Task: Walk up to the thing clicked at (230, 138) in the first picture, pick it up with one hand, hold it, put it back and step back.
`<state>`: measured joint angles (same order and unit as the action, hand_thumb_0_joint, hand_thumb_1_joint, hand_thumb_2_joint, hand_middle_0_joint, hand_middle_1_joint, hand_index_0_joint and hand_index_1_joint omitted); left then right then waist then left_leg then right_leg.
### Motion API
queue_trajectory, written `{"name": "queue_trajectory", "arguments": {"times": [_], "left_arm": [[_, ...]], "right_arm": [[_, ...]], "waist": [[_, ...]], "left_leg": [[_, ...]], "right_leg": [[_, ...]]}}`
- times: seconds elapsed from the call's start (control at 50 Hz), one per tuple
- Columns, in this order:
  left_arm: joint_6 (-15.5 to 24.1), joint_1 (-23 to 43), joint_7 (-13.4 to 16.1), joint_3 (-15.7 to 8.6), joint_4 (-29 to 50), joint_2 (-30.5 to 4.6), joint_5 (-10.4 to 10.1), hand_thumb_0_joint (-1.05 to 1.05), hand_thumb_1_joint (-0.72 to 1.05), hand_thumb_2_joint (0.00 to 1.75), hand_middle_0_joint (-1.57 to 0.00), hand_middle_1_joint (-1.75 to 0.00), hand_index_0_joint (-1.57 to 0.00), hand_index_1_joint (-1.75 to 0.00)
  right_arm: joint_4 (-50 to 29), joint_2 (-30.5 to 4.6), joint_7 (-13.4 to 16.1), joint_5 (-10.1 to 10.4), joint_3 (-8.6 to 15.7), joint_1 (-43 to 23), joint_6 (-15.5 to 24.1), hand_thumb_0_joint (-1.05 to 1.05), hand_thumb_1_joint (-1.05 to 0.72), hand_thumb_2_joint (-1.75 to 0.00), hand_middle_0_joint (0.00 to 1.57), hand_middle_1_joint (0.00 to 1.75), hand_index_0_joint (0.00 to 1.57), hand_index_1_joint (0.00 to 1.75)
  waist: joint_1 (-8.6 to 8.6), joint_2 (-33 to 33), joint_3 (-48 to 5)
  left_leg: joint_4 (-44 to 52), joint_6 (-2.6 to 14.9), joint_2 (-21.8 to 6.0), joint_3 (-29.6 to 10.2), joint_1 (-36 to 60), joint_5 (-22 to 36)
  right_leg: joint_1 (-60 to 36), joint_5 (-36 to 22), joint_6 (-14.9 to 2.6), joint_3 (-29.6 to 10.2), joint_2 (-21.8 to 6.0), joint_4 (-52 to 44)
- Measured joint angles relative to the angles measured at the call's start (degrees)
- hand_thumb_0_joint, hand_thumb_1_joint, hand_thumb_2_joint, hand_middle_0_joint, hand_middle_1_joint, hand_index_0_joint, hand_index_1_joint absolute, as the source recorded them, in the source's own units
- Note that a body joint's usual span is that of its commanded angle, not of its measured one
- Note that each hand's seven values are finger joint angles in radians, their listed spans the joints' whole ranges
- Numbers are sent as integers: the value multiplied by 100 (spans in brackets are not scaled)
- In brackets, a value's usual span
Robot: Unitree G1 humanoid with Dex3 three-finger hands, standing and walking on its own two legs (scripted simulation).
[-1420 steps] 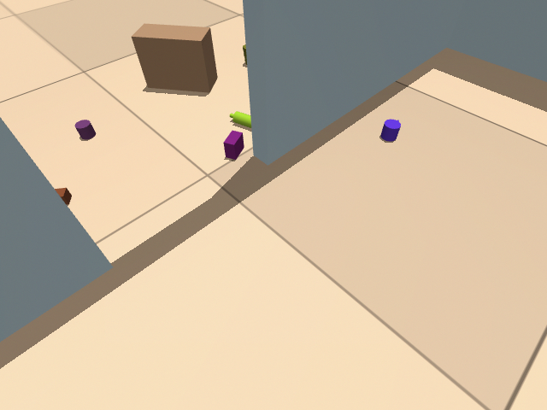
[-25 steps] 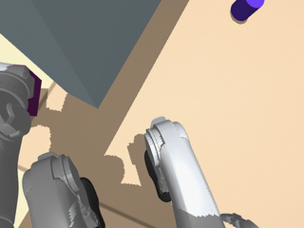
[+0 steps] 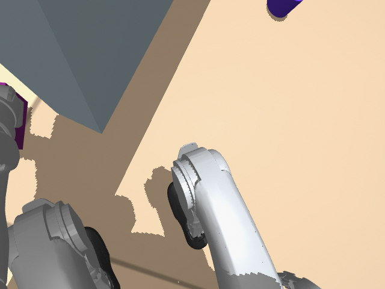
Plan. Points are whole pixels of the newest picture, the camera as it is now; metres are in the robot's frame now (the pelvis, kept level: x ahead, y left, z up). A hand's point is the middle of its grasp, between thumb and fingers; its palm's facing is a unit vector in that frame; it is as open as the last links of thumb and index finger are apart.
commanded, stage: rest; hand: left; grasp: from above
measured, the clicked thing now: out of the picture +0.50 +0.24 -0.25
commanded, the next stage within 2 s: open in 0.58 s
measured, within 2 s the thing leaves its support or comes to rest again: rests again in 0.24 s
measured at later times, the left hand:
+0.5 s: hand (0, 113) +0.50 +0.22 -0.22, palm faces -0.05 -0.48 -0.88, open 9.3 cm
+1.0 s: hand (4, 115) +0.50 +0.22 -0.24, palm faces -0.04 -0.49 -0.87, open 10.9 cm
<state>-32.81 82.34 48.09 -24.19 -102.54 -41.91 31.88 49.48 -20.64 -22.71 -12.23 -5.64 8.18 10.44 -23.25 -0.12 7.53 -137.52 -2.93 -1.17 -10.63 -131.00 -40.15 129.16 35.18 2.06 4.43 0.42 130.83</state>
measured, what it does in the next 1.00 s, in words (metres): stands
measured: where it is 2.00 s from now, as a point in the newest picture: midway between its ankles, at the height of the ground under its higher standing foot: (149, 250)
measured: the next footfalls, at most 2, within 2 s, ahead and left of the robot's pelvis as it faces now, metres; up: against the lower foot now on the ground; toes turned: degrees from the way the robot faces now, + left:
none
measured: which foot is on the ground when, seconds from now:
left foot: down 0.00-1.00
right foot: down 0.00-1.00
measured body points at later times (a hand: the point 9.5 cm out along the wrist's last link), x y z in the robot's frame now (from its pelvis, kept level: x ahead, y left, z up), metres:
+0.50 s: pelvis +0.01 +0.00 -0.01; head +0.32 +0.04 +0.31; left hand +0.51 +0.24 -0.17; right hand -0.04 -0.27 -0.07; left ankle +0.07 +0.14 -0.30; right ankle +0.12 -0.12 -0.30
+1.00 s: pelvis +0.00 +0.01 -0.01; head +0.31 +0.05 +0.30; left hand +0.50 +0.24 -0.19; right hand -0.06 -0.25 -0.07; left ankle +0.07 +0.14 -0.30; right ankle +0.12 -0.12 -0.30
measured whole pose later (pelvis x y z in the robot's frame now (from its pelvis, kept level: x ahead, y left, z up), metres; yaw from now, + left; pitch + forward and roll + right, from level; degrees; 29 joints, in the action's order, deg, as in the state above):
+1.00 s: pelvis +0.00 +0.01 -0.01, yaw -3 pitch +29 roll -12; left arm -28.3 83.3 52.9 -21.1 -103.9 -49.6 24.7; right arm 43.9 -24.2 -28.8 -12.7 -14.7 6.5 11.1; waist -27.6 3.7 15.5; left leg -142.4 -2.9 -0.2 -14.9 -131.2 -41.4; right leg 127.3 35.7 2.7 7.8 0.6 132.7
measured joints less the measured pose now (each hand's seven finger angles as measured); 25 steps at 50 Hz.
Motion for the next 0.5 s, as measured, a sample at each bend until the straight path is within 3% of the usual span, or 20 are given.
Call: {"name": "queue_trajectory", "arguments": {"times": [0.26,0.4,0.5], "left_arm": [[221,121,320,15,43,-216,-84,0,9,49,-79,-39,-76,-42],[221,189,606,35,-64,-335,-502,0,8,49,-79,-39,-78,-43],[233,186,565,144,-110,-389,-663,0,8,46,-79,-40,-78,-43]], "right_arm": [[-130,-91,-337,-76,-226,-88,97,0,-91,-90,20,30,20,30],[-334,-227,-498,-108,-399,-57,126,0,-91,-90,20,30,20,30],[-350,-351,-556,-87,-553,-154,82,0,-92,-90,20,30,20,30]], "waist": [[-150,169,338],[-238,248,506],[-277,189,555]], "left_leg": [[-93,-10,-7,-130,-31,-74],[-209,-41,29,-211,59,-185],[-295,-19,53,-224,35,-209]], "right_leg": [[-19,28,12,110,22,-1],[-126,142,-4,171,-2,99],[-135,177,26,173,-12,162]]}}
